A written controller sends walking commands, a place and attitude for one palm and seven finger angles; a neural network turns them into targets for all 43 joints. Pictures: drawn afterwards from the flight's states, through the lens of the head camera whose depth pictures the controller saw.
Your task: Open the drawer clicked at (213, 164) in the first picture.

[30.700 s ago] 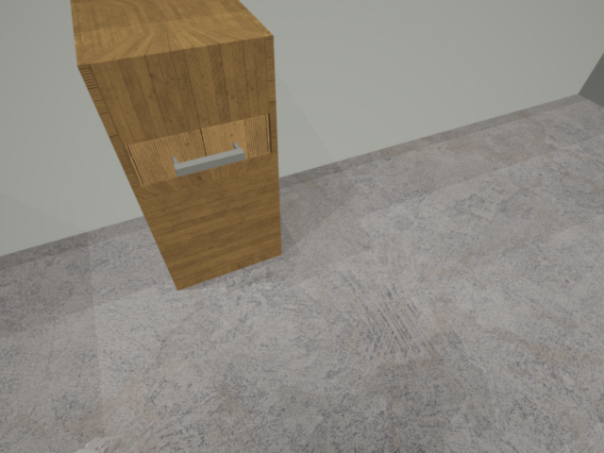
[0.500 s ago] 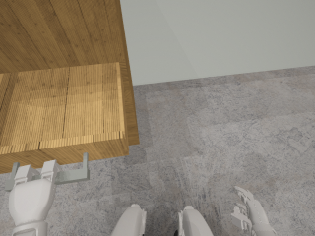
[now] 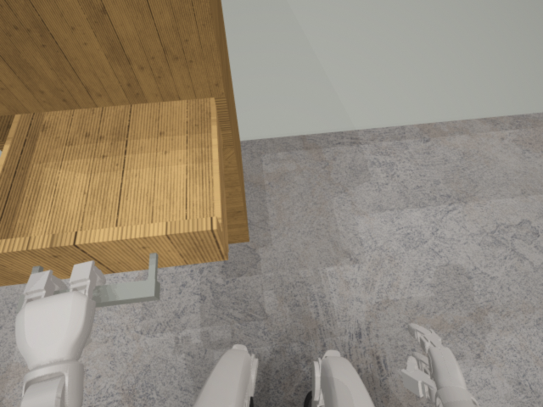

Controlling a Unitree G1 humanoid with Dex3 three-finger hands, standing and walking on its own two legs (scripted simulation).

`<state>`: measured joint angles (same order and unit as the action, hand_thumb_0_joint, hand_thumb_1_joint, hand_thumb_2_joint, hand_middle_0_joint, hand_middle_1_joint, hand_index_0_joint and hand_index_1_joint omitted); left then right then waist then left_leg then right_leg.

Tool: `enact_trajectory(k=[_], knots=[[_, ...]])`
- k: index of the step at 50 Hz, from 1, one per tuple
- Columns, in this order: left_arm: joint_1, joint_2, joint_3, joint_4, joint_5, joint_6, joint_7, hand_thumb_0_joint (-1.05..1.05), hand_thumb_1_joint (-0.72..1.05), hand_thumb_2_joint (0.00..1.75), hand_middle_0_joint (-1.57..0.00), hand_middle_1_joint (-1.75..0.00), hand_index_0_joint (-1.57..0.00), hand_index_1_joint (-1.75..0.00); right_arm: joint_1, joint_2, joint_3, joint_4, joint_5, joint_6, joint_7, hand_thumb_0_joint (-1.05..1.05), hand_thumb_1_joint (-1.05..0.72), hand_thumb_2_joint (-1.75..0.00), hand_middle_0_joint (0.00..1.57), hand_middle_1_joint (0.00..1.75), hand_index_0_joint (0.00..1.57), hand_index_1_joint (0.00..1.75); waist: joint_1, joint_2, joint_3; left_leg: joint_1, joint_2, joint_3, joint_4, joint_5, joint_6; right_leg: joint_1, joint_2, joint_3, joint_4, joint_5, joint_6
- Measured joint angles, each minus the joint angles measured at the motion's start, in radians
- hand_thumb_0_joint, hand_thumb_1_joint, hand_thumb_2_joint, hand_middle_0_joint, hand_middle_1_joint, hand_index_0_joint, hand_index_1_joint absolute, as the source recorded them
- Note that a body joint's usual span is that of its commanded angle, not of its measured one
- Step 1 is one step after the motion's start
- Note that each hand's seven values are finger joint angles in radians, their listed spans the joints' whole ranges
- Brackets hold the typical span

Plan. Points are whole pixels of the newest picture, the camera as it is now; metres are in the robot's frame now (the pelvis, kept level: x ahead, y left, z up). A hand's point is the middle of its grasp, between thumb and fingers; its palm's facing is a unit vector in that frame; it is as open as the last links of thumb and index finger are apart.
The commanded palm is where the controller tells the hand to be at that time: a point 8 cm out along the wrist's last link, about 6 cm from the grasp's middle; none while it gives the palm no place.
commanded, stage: open the thumb to release the handle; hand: left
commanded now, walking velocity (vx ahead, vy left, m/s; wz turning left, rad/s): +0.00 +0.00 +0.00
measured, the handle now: (93, 282) +0.27 +0.30 -0.04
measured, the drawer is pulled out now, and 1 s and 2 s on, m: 0.25 0.25 0.25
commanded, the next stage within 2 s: lift the hand off the handle in 0.24 s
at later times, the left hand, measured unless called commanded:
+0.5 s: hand (80, 326) +0.21 +0.31 -0.05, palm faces -0.02 +0.01 -1.00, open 13.7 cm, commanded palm +0.20 +0.30 +0.00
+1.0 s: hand (71, 314) +0.23 +0.31 -0.03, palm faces -0.03 -0.01 -1.00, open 13.7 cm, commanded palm +0.21 +0.30 +0.02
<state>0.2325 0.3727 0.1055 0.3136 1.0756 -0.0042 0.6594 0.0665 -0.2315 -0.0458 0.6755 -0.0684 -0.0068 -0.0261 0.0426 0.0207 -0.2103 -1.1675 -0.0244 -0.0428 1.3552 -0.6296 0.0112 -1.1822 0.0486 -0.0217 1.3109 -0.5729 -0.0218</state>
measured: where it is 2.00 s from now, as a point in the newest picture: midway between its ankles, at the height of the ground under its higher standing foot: outside the picture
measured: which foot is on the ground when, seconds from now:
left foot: down 0.00-1.00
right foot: down 0.00-1.00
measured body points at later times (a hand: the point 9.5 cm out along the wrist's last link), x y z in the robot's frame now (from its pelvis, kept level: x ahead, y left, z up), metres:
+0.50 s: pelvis -0.02 -0.01 +0.00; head +0.10 -0.01 +0.43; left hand +0.21 +0.30 +0.00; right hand +0.18 -0.25 -0.13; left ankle +0.00 +0.11 -0.61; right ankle +0.02 -0.11 -0.61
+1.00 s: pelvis -0.01 +0.00 +0.02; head +0.09 +0.00 +0.46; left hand +0.22 +0.31 +0.02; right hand +0.17 -0.25 -0.10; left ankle +0.00 +0.11 -0.61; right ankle +0.02 -0.11 -0.61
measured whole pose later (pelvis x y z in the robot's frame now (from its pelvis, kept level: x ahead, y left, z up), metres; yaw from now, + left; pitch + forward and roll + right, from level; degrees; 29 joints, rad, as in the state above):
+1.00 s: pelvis -0.01 +0.00 +0.02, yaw +0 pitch +23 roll -2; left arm 0.16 0.41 0.11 0.38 1.05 -0.04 0.61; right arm 0.11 -0.24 -0.04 0.70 -0.04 -0.02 -0.07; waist 0.03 0.02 -0.20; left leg -1.09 -0.02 -0.04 1.27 -0.58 0.01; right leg -1.10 0.05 -0.02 1.23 -0.52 -0.02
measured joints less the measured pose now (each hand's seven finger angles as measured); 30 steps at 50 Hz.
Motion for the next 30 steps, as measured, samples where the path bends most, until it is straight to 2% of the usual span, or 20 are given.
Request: enact_trajectory(k=[3, 7, 11, 15, 21, 30], knots=[[-0.006, 0.006, -0.004, 0.011, -0.008, 0.000, -0.023, 0.00, 0.30, 0.65, -0.34, -1.26, -0.37, -1.28, 0.007, 0.005, 0.009, 0.001, 0.004, -0.004, -0.012, 0.01, -0.90, -0.90, 0.20, 0.30, 0.20, 0.30, -0.004, -0.002, -0.004, 0.011, 0.000, 0.002, -0.015, 0.009, -0.001, 0.009, 0.000, 0.003, -0.012, 0.008, -0.001], [-0.009, 0.017, -0.001, 0.023, -0.004, -0.031, -0.041, 0.00, 0.06, 0.55, -0.33, -1.24, -0.35, -1.26, 0.018, 0.006, 0.015, 0.002, 0.005, -0.010, -0.023, 0.01, -0.90, -0.90, 0.20, 0.30, 0.21, 0.30, -0.008, -0.006, -0.009, 0.016, 0.001, 0.002, -0.022, 0.015, -0.003, 0.013, 0.001, 0.002, -0.017, 0.013, -0.003], [-0.012, 0.026, 0.010, 0.035, 0.005, -0.063, -0.034, 0.00, -0.18, 0.44, -0.32, -1.23, -0.34, -1.23, 0.023, -0.002, 0.010, 0.001, 0.003, -0.012, -0.023, 0.01, -0.90, -0.90, 0.20, 0.30, 0.21, 0.30, -0.009, -0.007, -0.009, 0.007, 0.003, 0.001, -0.012, 0.015, -0.006, 0.004, 0.002, 0.001, -0.007, 0.014, -0.006], [-0.027, 0.029, 0.025, 0.049, 0.009, -0.081, -0.017, 0.00, -0.34, 0.37, -0.32, -1.22, -0.33, -1.21, 0.022, -0.011, 0.000, 0.008, 0.001, -0.014, -0.020, 0.01, -0.90, -0.90, 0.20, 0.30, 0.21, 0.30, -0.005, -0.006, -0.007, -0.012, 0.002, -0.001, 0.006, 0.013, -0.007, -0.015, 0.002, -0.002, 0.011, 0.012, -0.007], [-0.041, 0.020, 0.024, 0.049, -0.005, -0.064, -0.010, 0.00, -0.45, 0.33, -0.31, -1.20, -0.32, -1.20, 0.017, -0.014, -0.010, 0.019, 0.006, -0.017, -0.018, 0.01, -0.90, -0.90, 0.20, 0.30, 0.20, 0.30, -0.002, 0.001, 0.000, -0.026, 0.000, -0.003, 0.018, 0.017, -0.008, -0.028, 0.000, -0.004, 0.023, 0.014, -0.007], [-0.095, 0.031, 0.010, 0.091, -0.003, -0.056, -0.030, 0.00, -0.49, 0.31, -0.31, -1.20, -0.32, -1.20, 0.020, -0.001, 0.006, 0.030, 0.011, -0.021, -0.033, 0.01, -0.90, -0.90, 0.20, 0.30, 0.21, 0.30, -0.007, -0.004, -0.003, -0.015, 0.000, -0.003, 0.003, 0.028, -0.009, -0.018, 0.000, -0.004, 0.009, 0.025, -0.007]])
